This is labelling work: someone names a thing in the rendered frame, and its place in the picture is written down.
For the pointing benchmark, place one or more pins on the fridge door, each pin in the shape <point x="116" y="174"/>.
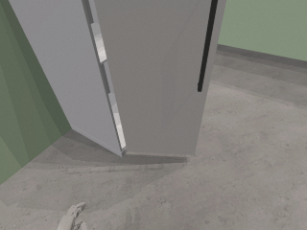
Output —
<point x="154" y="51"/>

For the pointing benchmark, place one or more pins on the handle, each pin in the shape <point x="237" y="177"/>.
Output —
<point x="209" y="31"/>

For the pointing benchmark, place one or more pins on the left robot hand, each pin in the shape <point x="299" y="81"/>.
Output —
<point x="67" y="222"/>

